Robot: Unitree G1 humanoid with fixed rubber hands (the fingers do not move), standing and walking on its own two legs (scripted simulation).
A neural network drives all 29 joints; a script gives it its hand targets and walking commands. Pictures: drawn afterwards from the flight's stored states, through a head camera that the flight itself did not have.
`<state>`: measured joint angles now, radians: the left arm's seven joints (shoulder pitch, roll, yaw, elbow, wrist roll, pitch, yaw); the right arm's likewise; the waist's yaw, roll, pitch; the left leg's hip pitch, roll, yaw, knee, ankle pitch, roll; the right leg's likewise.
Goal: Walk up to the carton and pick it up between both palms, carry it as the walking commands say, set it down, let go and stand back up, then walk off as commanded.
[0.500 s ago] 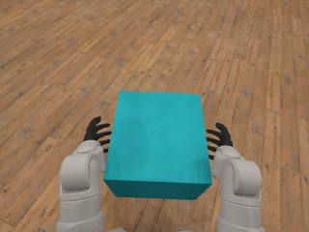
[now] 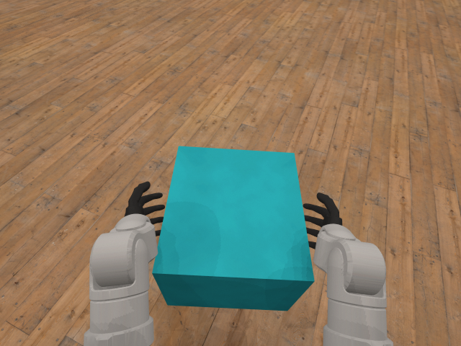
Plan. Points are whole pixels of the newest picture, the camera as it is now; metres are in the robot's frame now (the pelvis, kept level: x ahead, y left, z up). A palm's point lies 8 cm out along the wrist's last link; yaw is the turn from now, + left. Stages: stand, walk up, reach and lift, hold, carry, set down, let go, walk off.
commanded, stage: carry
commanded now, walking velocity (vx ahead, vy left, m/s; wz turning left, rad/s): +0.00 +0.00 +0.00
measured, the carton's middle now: (232, 227) +0.34 +0.01 +0.00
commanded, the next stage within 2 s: hold in 0.98 s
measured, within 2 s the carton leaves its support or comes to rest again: neither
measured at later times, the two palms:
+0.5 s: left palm (137, 240) +0.26 +0.16 +0.09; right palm (337, 253) +0.25 -0.15 +0.08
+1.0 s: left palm (141, 239) +0.27 +0.16 +0.07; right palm (334, 250) +0.26 -0.15 +0.07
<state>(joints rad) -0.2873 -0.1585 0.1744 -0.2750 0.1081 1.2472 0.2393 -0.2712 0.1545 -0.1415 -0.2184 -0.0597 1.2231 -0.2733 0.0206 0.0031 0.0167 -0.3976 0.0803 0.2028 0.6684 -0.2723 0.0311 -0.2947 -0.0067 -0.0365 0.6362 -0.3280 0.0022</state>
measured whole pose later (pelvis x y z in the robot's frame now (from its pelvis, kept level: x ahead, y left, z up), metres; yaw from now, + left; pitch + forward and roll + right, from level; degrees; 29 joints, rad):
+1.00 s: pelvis -0.02 +0.00 +0.00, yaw +0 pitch +0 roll -1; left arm -0.29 -0.16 0.19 -0.09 0.11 1.12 0.22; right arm -0.29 0.16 -0.18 -0.08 -0.08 1.15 -0.27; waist 0.00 0.00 -0.04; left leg -0.42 0.08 0.20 0.64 -0.22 0.06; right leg -0.34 0.00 -0.04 0.63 -0.30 0.00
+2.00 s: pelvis -0.01 +0.00 +0.01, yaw -1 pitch -4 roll -1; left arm -0.34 -0.17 0.34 0.46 0.24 0.61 0.13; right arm -0.39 0.12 -0.33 0.61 -0.27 0.55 -0.06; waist 0.02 -0.01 -0.01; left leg -0.28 -0.01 0.10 0.56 -0.21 0.06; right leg -0.22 0.03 0.05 0.58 -0.29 0.00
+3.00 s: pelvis -0.06 -0.02 -0.08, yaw +0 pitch +31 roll +2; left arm -0.67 -0.04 0.41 0.46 0.21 0.33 0.08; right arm -0.73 0.13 -0.35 0.59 -0.20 0.25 -0.16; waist 0.05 -0.08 -0.05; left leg -1.30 0.00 0.09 0.97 -0.21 0.04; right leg -1.28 0.04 0.05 1.09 -0.35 -0.02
